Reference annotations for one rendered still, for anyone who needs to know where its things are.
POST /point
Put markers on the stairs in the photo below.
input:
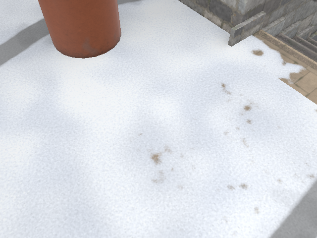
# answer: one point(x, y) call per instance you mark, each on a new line
point(307, 47)

